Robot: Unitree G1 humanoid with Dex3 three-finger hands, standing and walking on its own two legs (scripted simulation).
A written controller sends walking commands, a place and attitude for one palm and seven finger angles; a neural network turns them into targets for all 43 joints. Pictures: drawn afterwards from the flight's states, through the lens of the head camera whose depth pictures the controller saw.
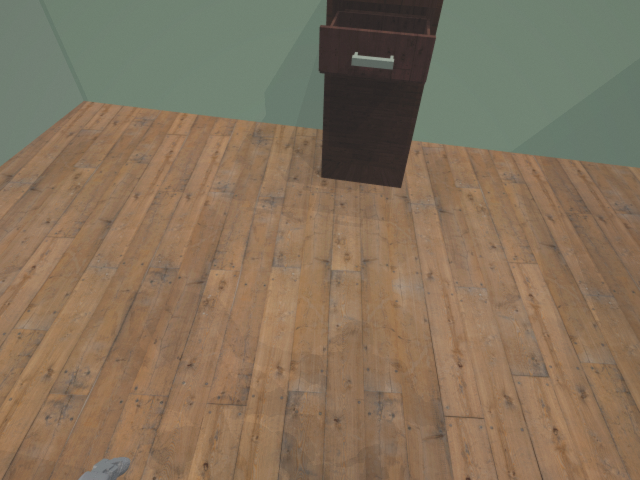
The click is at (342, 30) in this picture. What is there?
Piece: drawer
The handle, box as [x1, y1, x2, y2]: [351, 52, 393, 69]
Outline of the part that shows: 352,56 352,65 392,69 393,56 390,56 389,58 360,56 357,54 357,52 355,52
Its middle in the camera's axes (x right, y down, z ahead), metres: +0.17 -0.57 +1.23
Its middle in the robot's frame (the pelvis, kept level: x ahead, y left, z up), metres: +1.31 -0.10 -0.02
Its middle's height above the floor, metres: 0.75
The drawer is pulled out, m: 0.28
